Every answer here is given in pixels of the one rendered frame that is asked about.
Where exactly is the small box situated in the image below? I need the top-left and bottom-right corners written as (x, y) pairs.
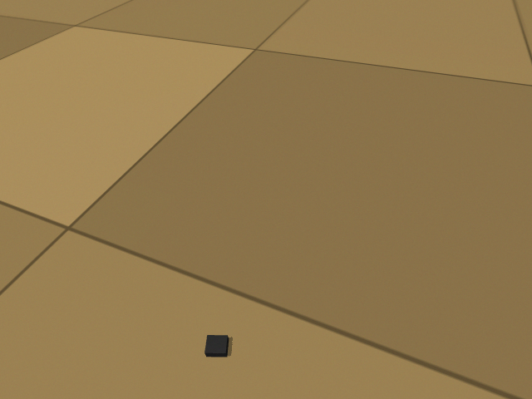
top-left (204, 335), bottom-right (229, 357)

